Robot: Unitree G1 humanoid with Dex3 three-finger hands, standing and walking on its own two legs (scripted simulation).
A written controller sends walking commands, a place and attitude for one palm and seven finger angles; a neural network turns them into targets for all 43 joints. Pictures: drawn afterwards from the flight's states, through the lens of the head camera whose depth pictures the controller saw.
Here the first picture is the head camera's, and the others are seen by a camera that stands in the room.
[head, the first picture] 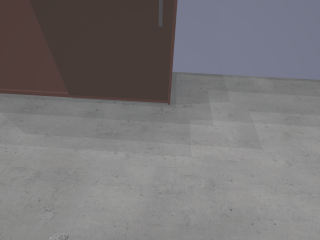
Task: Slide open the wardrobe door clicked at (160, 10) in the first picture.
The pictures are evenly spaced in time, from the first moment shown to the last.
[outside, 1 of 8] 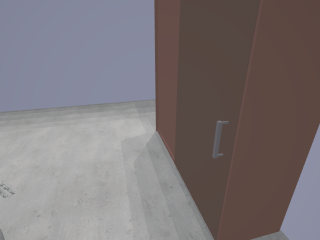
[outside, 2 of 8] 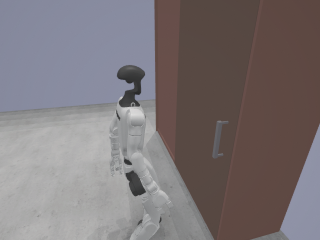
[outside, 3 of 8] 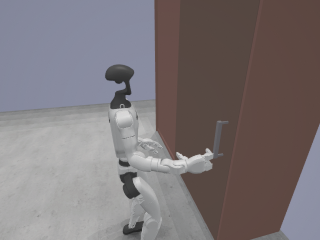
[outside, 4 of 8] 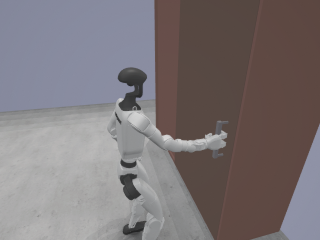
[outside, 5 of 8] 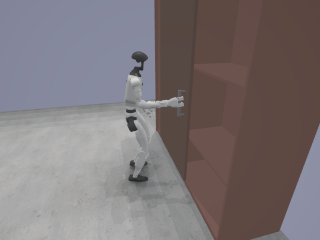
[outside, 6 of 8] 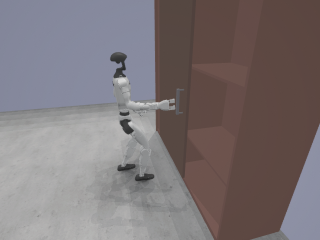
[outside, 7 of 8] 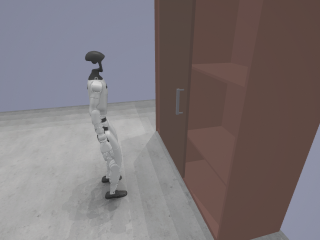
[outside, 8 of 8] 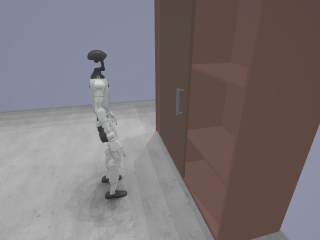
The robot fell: no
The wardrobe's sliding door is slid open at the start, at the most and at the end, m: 0.00 0.69 0.69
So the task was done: yes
